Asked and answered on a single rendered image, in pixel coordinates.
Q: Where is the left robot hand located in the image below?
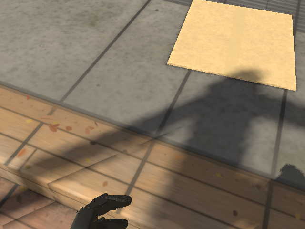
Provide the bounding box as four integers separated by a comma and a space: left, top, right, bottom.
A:
70, 193, 132, 229

